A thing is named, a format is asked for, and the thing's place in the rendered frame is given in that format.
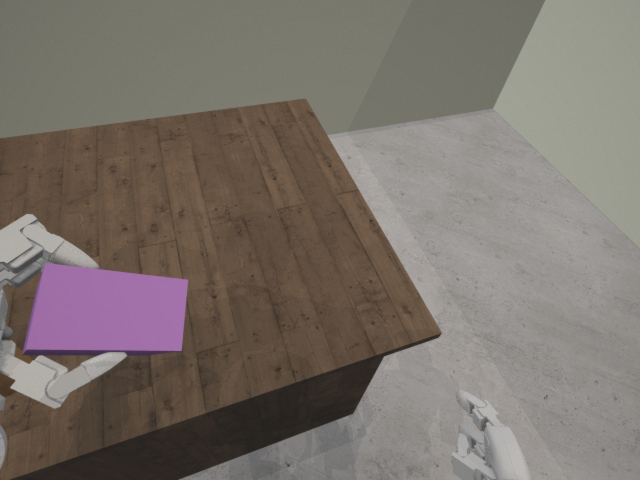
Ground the left robot hand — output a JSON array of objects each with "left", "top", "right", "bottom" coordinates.
[{"left": 0, "top": 214, "right": 127, "bottom": 409}]

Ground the table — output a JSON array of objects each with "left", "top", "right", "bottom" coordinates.
[{"left": 0, "top": 99, "right": 442, "bottom": 480}]

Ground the right robot hand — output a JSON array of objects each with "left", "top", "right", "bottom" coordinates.
[{"left": 452, "top": 390, "right": 531, "bottom": 480}]

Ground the sponge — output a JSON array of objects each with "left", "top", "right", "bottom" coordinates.
[{"left": 22, "top": 263, "right": 188, "bottom": 356}]

